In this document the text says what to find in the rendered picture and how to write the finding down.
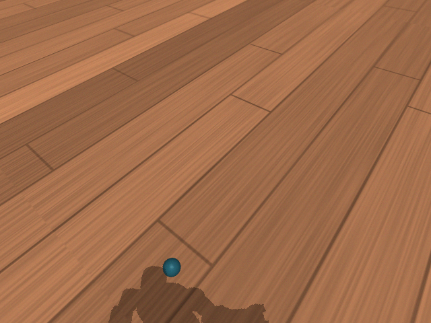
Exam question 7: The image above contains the ball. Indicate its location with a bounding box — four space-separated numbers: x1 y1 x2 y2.
163 258 180 277

